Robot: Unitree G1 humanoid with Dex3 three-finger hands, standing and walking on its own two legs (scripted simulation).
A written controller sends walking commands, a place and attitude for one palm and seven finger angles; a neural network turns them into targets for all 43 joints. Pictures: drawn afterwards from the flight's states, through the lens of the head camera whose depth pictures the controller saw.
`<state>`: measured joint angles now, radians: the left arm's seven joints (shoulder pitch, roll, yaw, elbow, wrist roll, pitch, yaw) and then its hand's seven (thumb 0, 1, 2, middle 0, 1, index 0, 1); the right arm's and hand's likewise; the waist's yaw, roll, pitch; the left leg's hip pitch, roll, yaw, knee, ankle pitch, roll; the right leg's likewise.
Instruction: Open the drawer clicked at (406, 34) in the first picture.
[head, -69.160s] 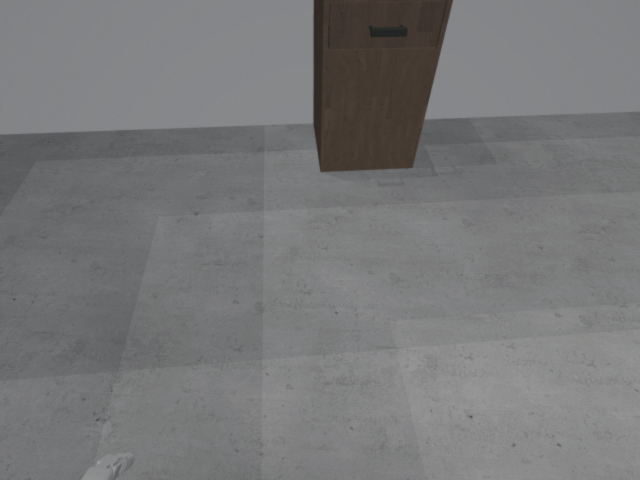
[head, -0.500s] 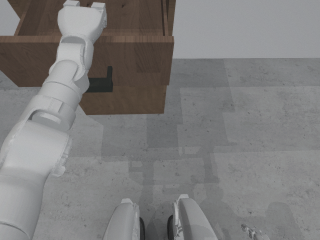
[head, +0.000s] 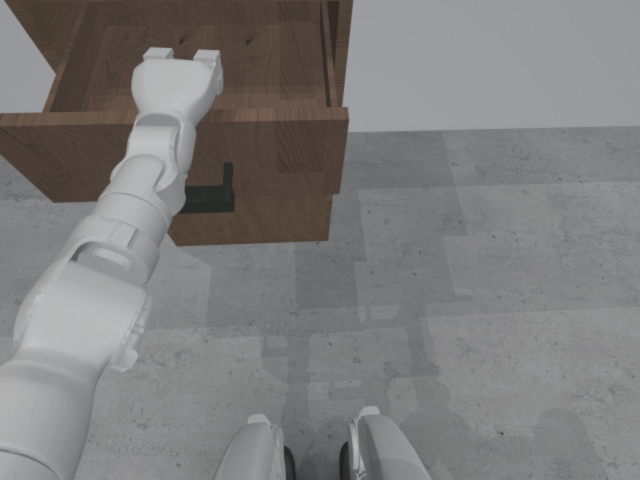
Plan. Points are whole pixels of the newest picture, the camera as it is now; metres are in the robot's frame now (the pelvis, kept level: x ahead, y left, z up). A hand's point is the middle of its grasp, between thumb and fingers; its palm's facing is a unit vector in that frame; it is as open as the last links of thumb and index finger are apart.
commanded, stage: lift the fingers back up to retry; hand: left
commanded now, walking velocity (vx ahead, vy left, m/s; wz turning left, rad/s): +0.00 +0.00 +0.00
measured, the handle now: (181, 185) +0.49 +0.15 +0.02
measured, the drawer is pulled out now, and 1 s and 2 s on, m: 0.22 0.22 0.22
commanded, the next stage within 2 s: re-aim the fingers above the handle in 0.18 s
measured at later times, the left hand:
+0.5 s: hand (187, 122) +0.55 +0.14 +0.07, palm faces -0.02 +0.02 -1.00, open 14.8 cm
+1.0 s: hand (188, 123) +0.55 +0.14 +0.07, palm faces -0.03 +0.04 -1.00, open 14.8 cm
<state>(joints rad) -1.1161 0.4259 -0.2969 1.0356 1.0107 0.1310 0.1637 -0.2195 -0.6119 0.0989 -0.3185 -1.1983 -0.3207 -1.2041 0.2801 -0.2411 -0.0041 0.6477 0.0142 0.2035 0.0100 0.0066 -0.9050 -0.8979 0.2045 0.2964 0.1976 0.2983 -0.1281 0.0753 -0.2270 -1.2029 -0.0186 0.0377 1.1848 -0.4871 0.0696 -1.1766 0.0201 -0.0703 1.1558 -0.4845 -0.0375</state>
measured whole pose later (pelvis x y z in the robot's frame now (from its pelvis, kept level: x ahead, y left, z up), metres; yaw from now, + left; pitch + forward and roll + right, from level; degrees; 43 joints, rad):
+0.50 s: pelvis +0.01 +0.01 +0.01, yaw +0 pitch +28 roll -3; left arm -1.11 0.35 -0.30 1.10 1.04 0.15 0.25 -0.22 -0.61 0.04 -0.32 -1.20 -0.32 -1.20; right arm 0.29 -0.23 -0.02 0.66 -0.01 0.19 0.04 0.01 -0.90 -0.90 0.20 0.30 0.20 0.30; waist -0.13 0.07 -0.23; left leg -1.14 -0.02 0.04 1.13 -0.48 0.09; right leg -1.11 0.02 -0.06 1.09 -0.47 -0.02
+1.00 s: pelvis +0.00 +0.01 +0.01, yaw +0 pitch +28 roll -3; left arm -1.14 0.36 -0.31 1.12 1.03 0.16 0.24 -0.23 -0.61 0.05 -0.32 -1.20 -0.32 -1.20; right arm 0.29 -0.23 -0.02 0.67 -0.01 0.19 0.04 0.01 -0.90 -0.90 0.20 0.30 0.20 0.30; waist -0.14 0.07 -0.23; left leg -1.16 -0.02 0.04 1.15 -0.48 0.08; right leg -1.13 0.02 -0.07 1.11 -0.47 -0.02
